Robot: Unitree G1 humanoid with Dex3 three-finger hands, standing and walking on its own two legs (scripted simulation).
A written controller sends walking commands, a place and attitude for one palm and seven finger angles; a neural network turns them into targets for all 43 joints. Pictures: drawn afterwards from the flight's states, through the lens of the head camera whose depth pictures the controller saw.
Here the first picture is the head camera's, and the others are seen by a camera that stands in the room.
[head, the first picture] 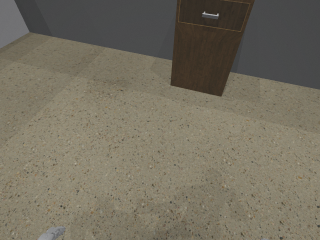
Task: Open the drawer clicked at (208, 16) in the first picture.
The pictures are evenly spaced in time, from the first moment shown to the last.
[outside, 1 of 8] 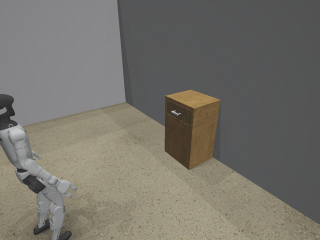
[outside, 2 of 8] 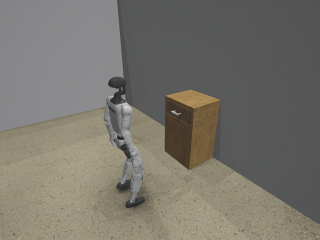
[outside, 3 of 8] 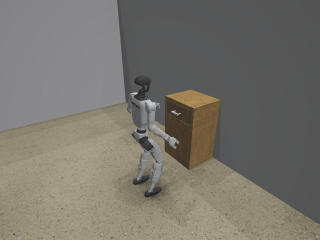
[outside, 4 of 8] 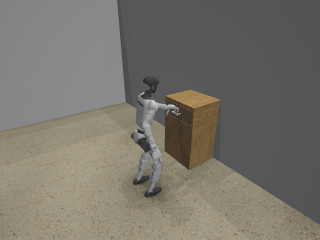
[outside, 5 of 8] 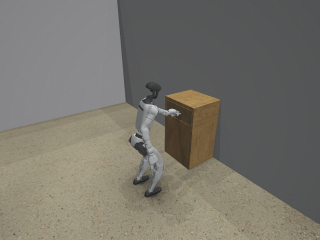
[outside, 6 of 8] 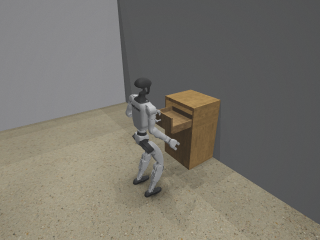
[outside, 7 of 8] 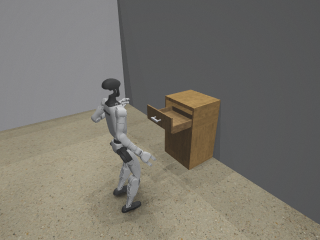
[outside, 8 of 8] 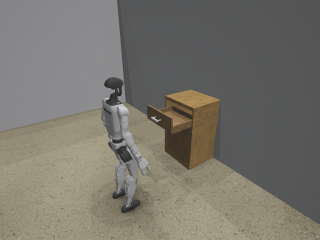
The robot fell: no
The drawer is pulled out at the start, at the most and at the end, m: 0.00 0.30 0.29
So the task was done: yes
